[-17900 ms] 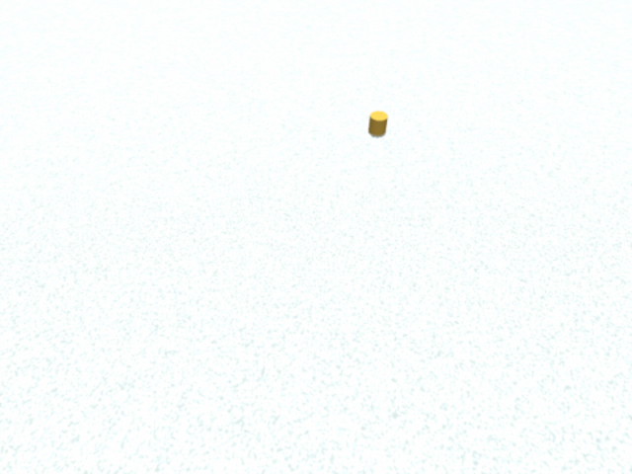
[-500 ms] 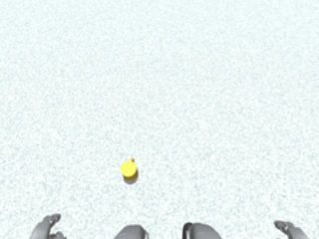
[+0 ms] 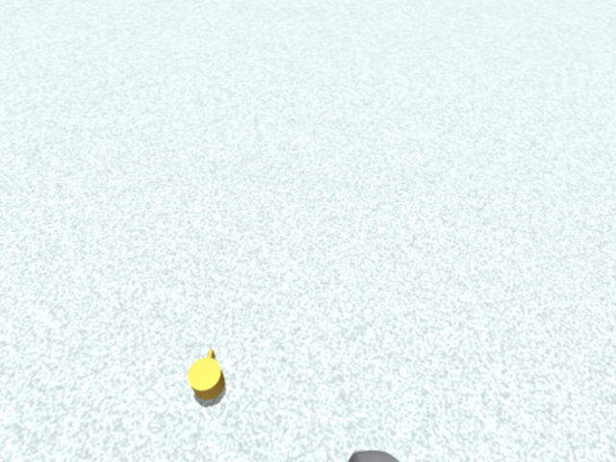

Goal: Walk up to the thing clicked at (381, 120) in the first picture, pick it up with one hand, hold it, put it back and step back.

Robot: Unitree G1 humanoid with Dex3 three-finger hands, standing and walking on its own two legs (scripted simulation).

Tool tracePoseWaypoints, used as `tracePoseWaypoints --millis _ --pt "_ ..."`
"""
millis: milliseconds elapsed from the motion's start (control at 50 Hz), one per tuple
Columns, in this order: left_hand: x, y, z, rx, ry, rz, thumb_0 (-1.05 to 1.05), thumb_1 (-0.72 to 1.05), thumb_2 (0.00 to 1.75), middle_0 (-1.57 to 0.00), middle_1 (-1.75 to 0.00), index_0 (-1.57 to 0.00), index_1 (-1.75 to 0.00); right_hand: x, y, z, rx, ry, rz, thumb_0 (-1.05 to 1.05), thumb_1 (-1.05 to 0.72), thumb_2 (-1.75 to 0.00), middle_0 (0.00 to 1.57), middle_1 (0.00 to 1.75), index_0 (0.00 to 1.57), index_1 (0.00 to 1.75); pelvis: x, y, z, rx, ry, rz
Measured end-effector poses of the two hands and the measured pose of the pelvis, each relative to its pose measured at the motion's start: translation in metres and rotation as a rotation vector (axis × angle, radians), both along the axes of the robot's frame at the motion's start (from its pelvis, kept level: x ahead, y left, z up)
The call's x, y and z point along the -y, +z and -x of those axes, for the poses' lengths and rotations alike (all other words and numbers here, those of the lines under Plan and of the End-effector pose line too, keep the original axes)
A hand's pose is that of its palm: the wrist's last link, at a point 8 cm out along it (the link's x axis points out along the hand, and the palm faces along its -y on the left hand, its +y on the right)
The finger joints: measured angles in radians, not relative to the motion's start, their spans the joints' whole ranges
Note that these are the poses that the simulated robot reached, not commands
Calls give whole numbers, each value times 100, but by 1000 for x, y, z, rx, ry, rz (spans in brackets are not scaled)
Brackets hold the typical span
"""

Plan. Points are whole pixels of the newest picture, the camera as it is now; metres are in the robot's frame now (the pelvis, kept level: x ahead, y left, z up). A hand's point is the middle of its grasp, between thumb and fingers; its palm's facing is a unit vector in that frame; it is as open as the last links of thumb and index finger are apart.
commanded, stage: walk up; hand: left
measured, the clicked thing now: (208, 373) +0.47 +0.26 -0.71
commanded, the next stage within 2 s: none
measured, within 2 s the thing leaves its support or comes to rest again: neither
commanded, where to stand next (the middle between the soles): +0.07 +0.00 m, yaw +1 degrees
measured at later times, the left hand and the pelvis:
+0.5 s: hand out of the picture +0.11 +0.32 -0.15, palm faces +0.07 -0.88 -0.46, open 7.4 cm; pelvis +0.00 +0.02 -0.02, yaw +5 degrees
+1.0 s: hand out of the picture -0.02 +0.26 -0.12, palm faces +0.03 -0.89 -0.45, open 7.3 cm; pelvis -0.05 -0.04 +0.00, yaw +1 degrees
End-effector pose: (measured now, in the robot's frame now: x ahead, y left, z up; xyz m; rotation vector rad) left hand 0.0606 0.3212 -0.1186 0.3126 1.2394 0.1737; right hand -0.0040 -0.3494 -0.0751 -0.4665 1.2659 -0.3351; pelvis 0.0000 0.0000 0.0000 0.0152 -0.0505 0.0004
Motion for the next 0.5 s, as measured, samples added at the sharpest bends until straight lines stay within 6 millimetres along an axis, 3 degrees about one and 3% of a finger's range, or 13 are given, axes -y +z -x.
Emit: tracePoseWaypoints --millis 60,140,260,380,500 --pt "19 9 -17 56 -7 -28 1 91 90 -20 -30 -20 -30 1 -24 -26 7 16 -60 0 -91 -90 20 30 20 30 11 -3 -6 21 23 35" --pt "33 31 -24 93 2 -47 1 91 90 -20 -30 -21 -30 -15 -33 -68 64 52 -150 0 -91 -90 20 29 20 30 17 8 -16 18 14 0" --pt "23 50 -26 110 30 -143 1 90 90 -21 -30 -21 -30 -35 -46 -114 101 101 -219 0 -91 -90 20 30 20 30 14 9 -22 6 22 8" --pt "-4 49 -29 115 36 -194 1 90 90 -21 -30 -21 -30 -48 -53 -126 83 123 -200 0 -91 -90 20 30 20 30 0 3 -11 -14 50 -2" --pt "-33 15 -33 156 49 -151 1 90 90 -21 -30 -21 -30 -60 -48 -117 71 156 -116 0 -91 -90 20 30 20 30 -21 -17 4 -14 88 -21"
